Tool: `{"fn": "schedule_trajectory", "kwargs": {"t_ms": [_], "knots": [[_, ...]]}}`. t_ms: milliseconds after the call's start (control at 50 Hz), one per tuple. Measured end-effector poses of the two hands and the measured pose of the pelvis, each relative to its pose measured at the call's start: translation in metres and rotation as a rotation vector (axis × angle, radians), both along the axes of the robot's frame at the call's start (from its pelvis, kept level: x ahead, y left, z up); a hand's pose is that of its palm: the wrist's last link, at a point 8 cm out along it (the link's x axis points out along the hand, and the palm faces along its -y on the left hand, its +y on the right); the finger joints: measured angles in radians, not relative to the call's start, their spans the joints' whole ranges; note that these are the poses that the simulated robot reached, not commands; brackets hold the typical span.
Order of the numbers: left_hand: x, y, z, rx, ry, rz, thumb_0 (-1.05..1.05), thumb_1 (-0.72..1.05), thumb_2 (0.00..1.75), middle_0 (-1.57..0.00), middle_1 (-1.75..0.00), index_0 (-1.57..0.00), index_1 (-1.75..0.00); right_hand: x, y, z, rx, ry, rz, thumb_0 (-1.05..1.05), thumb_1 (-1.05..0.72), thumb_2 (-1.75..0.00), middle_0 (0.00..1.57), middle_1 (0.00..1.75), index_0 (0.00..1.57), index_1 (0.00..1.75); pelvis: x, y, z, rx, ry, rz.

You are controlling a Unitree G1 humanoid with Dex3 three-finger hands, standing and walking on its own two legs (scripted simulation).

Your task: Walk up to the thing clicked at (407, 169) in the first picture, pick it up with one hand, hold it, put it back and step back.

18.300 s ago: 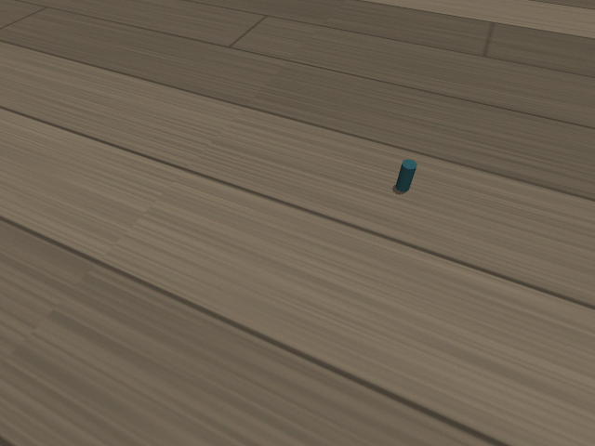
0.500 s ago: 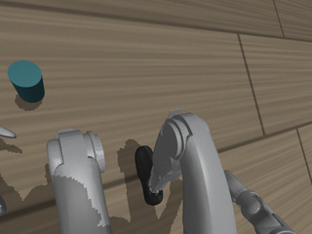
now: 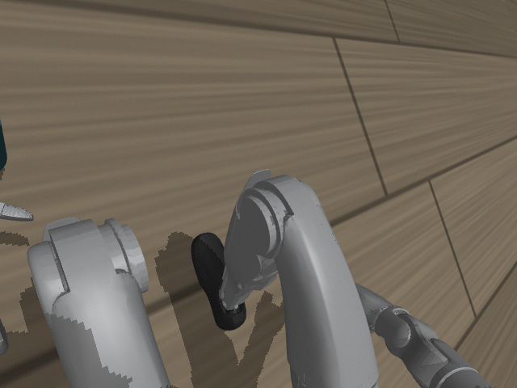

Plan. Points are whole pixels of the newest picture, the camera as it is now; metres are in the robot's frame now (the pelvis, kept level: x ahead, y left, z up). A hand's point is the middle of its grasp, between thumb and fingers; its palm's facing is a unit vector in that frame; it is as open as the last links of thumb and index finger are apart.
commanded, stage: close in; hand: left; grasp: from the side
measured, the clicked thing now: out of the picture +0.48 +0.24 -0.22
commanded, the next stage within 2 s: close in 0.14 s
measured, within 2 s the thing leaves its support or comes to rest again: leaves its support in 1.42 s
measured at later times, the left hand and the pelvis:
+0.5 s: hand out of the picture +0.44 +0.23 -0.19, palm faces +0.23 -0.97 -0.01, open 14.3 cm; pelvis +0.00 +0.00 +0.00, yaw -2 degrees
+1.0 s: hand out of the picture +0.46 +0.23 -0.19, palm faces +0.26 -0.97 -0.02, open 9.0 cm; pelvis +0.01 +0.00 +0.01, yaw -2 degrees
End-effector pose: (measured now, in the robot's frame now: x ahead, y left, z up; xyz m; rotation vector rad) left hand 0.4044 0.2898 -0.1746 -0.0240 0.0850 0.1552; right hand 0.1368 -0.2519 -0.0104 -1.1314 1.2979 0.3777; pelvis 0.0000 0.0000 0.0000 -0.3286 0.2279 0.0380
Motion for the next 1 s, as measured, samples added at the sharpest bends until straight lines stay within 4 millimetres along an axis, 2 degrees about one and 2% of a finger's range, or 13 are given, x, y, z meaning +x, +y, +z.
{"fn": "schedule_trajectory", "kwargs": {"t_ms": [160, 320, 420, 620, 800, 1000], "knots": [[0.008, -0.017, -0.010, -0.009, -0.010, 0.014, -0.01, -0.48, 0.08, -0.06, -0.09, -0.05, -0.08, 0.001, 0.006, 0.005, -0.023, 0.017, 0.008, 0.00, -0.93, -0.90, 0.21, 0.30, 0.21, 0.30, 0.002, 0.002, 0.001, -0.021, -0.003, -0.012], [0.001, -0.013, -0.019, 0.025, 0.004, 0.043, -0.01, -0.38, 0.13, -0.07, -0.10, -0.06, -0.10, 0.003, 0.007, 0.002, -0.036, 0.052, 0.022, -0.01, -0.92, -0.90, 0.21, 0.30, 0.21, 0.30, 0.002, 0.002, 0.002, -0.028, -0.002, -0.016], [0.001, -0.011, -0.018, 0.029, -0.003, 0.071, -0.01, -0.25, 0.22, -0.17, -0.18, -0.16, -0.19, 0.006, 0.007, 0.000, -0.033, 0.057, 0.029, -0.01, -0.91, -0.90, 0.21, 0.30, 0.21, 0.30, 0.002, 0.002, 0.002, -0.027, -0.003, -0.017], [0.016, -0.017, -0.013, 0.024, -0.025, 0.078, 0.00, -0.01, 0.39, -0.37, -0.36, -0.36, -0.37, 0.006, 0.009, 0.003, -0.034, 0.055, 0.015, -0.01, -0.90, -0.89, 0.21, 0.30, 0.21, 0.30, 0.003, 0.002, 0.004, -0.033, 0.007, -0.026], [0.020, -0.011, -0.015, 0.038, -0.014, 0.099, 0.00, 0.18, 0.55, -0.55, -0.53, -0.54, -0.54, 0.003, 0.006, 0.004, -0.046, 0.080, 0.002, -0.01, -0.90, -0.89, 0.21, 0.30, 0.21, 0.30, 0.004, 0.002, 0.006, -0.034, 0.022, -0.028], [0.022, -0.009, -0.016, 0.038, -0.017, 0.105, -0.01, 0.07, 0.64, -0.65, -0.74, -0.69, -0.75, 0.004, 0.004, 0.004, -0.055, 0.088, 0.002, -0.01, -0.90, -0.89, 0.21, 0.30, 0.21, 0.30, 0.005, 0.002, 0.006, -0.034, 0.023, -0.029]]}}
